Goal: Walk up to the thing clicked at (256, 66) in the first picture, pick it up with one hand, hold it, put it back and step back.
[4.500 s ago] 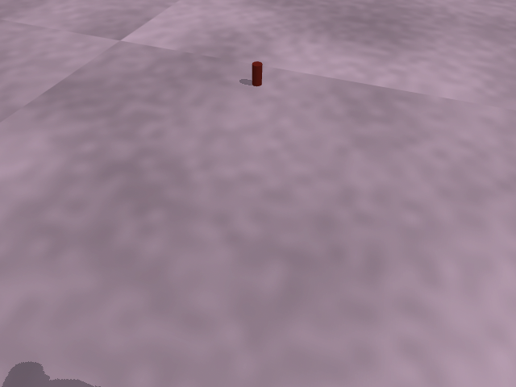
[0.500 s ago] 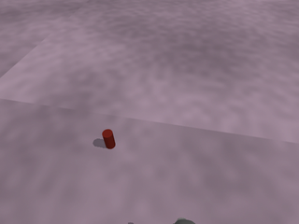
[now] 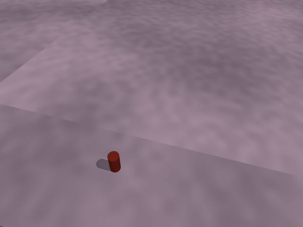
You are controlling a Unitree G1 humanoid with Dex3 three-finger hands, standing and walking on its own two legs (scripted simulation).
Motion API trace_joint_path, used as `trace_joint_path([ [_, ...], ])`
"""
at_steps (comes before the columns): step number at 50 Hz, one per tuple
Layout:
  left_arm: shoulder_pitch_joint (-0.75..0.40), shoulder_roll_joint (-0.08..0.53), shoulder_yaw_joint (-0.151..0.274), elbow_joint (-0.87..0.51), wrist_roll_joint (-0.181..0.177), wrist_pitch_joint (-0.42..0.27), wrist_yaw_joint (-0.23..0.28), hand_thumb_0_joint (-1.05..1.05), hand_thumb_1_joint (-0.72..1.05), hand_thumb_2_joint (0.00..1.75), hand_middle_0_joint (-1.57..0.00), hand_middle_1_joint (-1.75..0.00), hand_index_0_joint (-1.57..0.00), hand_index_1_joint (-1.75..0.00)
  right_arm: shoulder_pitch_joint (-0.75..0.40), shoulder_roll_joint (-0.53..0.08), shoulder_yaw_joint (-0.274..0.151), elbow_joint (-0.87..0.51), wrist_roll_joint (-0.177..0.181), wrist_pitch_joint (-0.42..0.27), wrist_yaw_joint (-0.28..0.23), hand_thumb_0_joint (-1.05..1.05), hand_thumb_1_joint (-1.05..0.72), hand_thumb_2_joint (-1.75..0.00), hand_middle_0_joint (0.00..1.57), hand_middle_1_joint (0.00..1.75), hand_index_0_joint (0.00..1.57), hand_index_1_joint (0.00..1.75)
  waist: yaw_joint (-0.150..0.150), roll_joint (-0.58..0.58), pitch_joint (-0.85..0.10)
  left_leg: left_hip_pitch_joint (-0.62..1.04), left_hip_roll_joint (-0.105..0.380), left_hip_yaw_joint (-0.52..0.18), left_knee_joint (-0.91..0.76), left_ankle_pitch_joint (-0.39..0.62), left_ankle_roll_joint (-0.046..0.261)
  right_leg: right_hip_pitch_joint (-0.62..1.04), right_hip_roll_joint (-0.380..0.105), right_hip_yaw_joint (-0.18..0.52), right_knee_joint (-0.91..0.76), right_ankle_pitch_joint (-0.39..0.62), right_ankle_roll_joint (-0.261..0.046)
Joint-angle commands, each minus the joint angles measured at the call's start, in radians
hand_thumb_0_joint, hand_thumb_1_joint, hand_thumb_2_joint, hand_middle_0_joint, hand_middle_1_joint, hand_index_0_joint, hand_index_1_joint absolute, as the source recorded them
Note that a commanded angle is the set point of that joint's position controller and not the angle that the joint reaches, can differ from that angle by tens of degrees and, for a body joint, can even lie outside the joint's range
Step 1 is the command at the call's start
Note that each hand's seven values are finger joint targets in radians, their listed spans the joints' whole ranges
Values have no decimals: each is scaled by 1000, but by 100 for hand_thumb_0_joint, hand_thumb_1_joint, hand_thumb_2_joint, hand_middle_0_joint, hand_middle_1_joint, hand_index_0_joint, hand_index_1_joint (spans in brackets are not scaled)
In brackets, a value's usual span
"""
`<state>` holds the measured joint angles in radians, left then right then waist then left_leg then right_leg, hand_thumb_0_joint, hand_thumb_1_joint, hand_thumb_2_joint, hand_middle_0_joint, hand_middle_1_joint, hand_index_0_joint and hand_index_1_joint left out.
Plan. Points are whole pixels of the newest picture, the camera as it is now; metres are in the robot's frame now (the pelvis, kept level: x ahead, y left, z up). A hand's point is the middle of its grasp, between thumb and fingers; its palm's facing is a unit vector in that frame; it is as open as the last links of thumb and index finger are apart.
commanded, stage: walk up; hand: left
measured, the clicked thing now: (114, 162) +0.65 +0.21 -0.67
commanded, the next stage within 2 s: none
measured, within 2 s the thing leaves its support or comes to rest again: neither
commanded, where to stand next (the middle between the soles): +0.31 +0.02 m, yaw -1 degrees
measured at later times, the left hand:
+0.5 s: hand (64, 195) +0.25 +0.26 -0.11, palm faces -0.07 -0.91 -0.42, open 7.4 cm
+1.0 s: hand (63, 195) +0.26 +0.27 -0.15, palm faces -0.03 -0.95 -0.32, open 7.4 cm
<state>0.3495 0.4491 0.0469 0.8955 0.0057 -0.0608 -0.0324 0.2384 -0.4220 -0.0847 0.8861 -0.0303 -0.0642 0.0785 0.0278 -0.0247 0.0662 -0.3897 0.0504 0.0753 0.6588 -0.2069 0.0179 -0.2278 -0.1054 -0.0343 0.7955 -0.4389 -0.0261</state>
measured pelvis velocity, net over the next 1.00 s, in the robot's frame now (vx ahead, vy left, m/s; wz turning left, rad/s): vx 0.20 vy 0.02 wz -0.03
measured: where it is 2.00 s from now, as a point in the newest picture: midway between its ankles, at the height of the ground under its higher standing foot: outside the picture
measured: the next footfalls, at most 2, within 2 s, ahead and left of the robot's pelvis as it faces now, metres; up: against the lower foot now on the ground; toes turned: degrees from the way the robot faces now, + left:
right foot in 0.40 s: +0.26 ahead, -0.13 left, +0.00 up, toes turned -5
left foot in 0.72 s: +0.29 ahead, +0.14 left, +0.00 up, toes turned +0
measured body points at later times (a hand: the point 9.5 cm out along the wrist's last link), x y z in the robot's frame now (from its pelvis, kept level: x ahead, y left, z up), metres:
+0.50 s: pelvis +0.15 -0.01 +0.01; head +0.17 -0.04 +0.46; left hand +0.25 +0.30 -0.08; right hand +0.17 -0.33 -0.12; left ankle +0.10 +0.11 -0.67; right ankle +0.22 -0.13 -0.72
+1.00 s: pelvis +0.20 +0.02 +0.01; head +0.21 +0.03 +0.46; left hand +0.26 +0.32 -0.13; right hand +0.29 -0.29 -0.10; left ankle +0.26 +0.14 -0.72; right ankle +0.22 -0.13 -0.72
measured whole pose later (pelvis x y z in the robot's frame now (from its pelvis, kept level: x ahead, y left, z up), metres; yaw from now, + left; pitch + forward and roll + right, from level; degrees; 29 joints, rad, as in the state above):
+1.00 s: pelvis +0.20 +0.02 +0.01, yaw -2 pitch -3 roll -1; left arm 0.16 0.38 0.00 1.07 -0.01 -0.01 -0.01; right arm 0.10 -0.35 0.00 1.05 -0.01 -0.01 0.02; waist 0.02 -0.02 0.08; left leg -0.31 0.05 0.01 0.58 -0.22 -0.02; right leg -0.25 -0.04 -0.03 0.55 -0.25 0.03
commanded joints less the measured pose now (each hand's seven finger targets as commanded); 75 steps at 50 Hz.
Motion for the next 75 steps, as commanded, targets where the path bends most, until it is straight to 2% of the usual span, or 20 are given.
trace_joint_path([
  [1, -41, 224, 41, -75, -6, -22, 26, 0, 90, 90, -20, -30, -20, -30, 137, -312, -77, -62, 35, -23, -39, 0, -90, -90, 20, 30, 20, 30, -80, 118, -11, 305, 329, -570, -410, -277, 213, -480, 53, 138, 397, -14, -29],
  [4, 56, 206, 47, -7, -16, -13, 11, 0, 90, 90, -20, -30, -20, -30, 43, -249, -45, -79, 29, -32, -46, 0, -90, -90, 20, 30, 20, 30, -18, 206, 13, 175, 211, -286, -429, -168, 149, -343, 6, 97, 263, 123, -5],
  [9, -43, 170, 47, -39, 5, -6, -15, 0, 90, 90, -20, -30, -20, -30, 85, -258, -52, -91, 20, -33, -43, 0, -90, -90, 20, 30, 20, 30, -59, 188, 24, 208, 228, -227, -446, -148, 220, -335, -10, 44, 63, 152, 29],
  [16, -112, 136, 48, -55, 3, -23, -20, 0, 90, 90, -20, -30, -20, -30, 92, -253, -48, -109, 22, -16, -37, 0, -90, -90, 20, 30, 20, 30, -63, 154, 4, 196, 194, -151, -341, -4, 184, -169, 48, -22, -193, 240, 10],
  [18, -43, 131, 51, -36, 4, -32, -10, 0, 90, 90, -20, -30, -20, -30, 72, -246, -43, -120, 25, -6, -39, 0, -90, -90, 20, 30, 20, 30, -16, 120, -32, 168, 180, -121, -223, 61, 157, -21, 80, -45, -281, 280, 3],
  [19, 24, 158, 61, -15, 6, -41, 1, 0, 90, 90, -20, -30, -20, -30, 78, -209, -28, -129, 27, -4, -40, 0, -90, -90, 20, 30, 20, 30, 17, 46, -79, 136, 142, -85, -83, 118, 130, 113, 89, -25, -330, 269, -11],
  [20, 57, 207, 73, -4, 14, -50, 22, 0, 90, 90, -20, -30, -20, -30, 114, -127, 4, -121, 35, 0, -49, 0, -90, -90, 20, 30, 20, 30, 39, -124, -125, 51, 61, -19, 147, 87, 79, 219, -29, 146, -404, 294, -39],
  [21, 76, 291, 91, -29, 9, -52, 32, 0, 90, 90, -20, -30, -20, -30, 145, -82, 23, -137, 34, 4, -50, 0, -90, -90, 20, 30, 20, 30, 29, -279, -151, -155, -55, 10, 340, -290, 19, 322, -283, 552, -489, 273, -144],
  [22, 44, 309, 87, -35, -4, -41, 30, 0, 90, 90, -20, -30, -20, -30, 116, -193, -10, -110, 24, 22, -66, 0, -90, -90, 20, 30, 20, 30, 33, -150, -90, -189, -36, -79, 408, -394, 21, 231, -335, 622, -479, 261, -258],
  [23, 15, 286, 83, -49, -13, -36, 33, 0, 90, 90, -20, -30, -20, -30, 112, -209, -17, -94, 26, 29, -73, 0, -90, -90, 20, 30, 20, 30, 24, -96, -54, -200, -9, -122, 440, -385, 18, 180, -314, 534, -472, 290, -273],
  [27, -81, 222, 53, -72, -2, -27, 42, 0, 90, 90, -20, -30, -20, -30, 152, -179, -12, -36, 28, 35, -64, 0, -90, -90, 20, 30, 20, 30, -27, -137, -62, -92, 10, -97, 319, -237, 1, 54, -159, 229, -428, 432, -193],
  [32, -156, 191, 36, -71, 6, -4, 45, 0, 90, 90, -20, -30, -20, -30, 88, -139, -3, 15, 29, 40, -70, 0, -90, -90, 20, 30, 20, 30, -28, -163, -85, 100, -12, -41, 57, -102, -21, -96, -129, 125, -338, 519, -170],
  [34, -215, 183, 26, -74, -7, 15, 43, 0, 90, 90, -20, -30, -20, -30, 98, -147, -8, 41, 26, 33, -79, 0, -90, -90, 20, 30, 20, 30, -59, -118, -98, 244, -26, -24, -50, 41, -10, -207, -120, 115, -259, 393, -131],
  [35, -210, 156, 15, -69, -10, 25, 42, 0, 90, 90, -20, -30, -20, -30, 74, -168, -13, 42, 19, 27, -82, 0, -90, -90, 20, 30, 20, 30, -61, -73, -86, 269, -16, -59, -101, 67, 0, -255, -100, 118, -227, 312, -96],
  [37, -164, 110, 4, -43, -26, 44, 42, 0, 90, 90, -20, -30, -20, -30, -37, -263, -18, 6, 17, 15, -86, 0, -90, -90, 20, 30, 20, 30, -7, 149, -72, 93, 247, -433, -307, -52, 108, -183, 67, 22, -85, 40, 0],
  [38, -161, 155, 22, 3, -22, 53, 47, 0, 90, 90, -20, -30, -20, -30, -86, -285, -19, 10, 25, 18, -83, 0, -90, -90, 20, 30, 20, 30, -10, 155, -50, -45, 279, -462, -332, -133, 176, -60, 70, 34, -19, -56, -4],
  [43, -165, 155, 12, 86, -11, 36, 38, 0, 90, 90, -20, -30, -20, -30, -165, -183, 26, 54, 29, 30, -77, 0, -90, -90, 20, 30, 20, 30, 3, 173, -69, -1, 115, -251, -258, -176, 36, 10, 19, 96, -281, 138, -18],
  [46, -218, 141, -2, 108, -13, 35, 31, 0, 90, 90, -20, -30, -20, -30, -181, -179, 34, 84, 26, 33, -75, 0, -90, -90, 20, 30, 20, 30, -12, 158, -52, 55, 109, -253, -310, -255, 28, -29, 19, 97, -321, 112, -15],
  [56, -281, 134, -11, 193, -12, 19, 32, 0, 90, 90, -20, -30, -20, -30, -233, -153, 43, 167, 43, 31, -76, 0, -90, -90, 20, 30, 20, 30, -32, 27, -125, 247, 79, -167, -273, 110, 8, 30, -36, 110, -471, 330, 0],
  [75, -322, 114, 1, 222, -3, 37, 30, 0, 90, 90, -20, -30, -20, -30, -260, -145, 48, 232, 28, 35, -76, 0, -90, -90, 20, 30, 20, 30, -21, 42, -95, 222, 84, -168, -396, 48, -11, 99, -30, 88, -531, 274, 15],
])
